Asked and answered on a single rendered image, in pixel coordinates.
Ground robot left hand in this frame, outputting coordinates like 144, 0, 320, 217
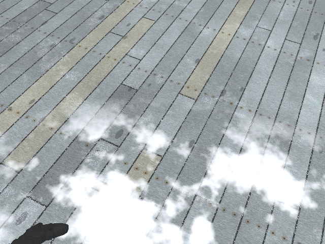
11, 223, 69, 244

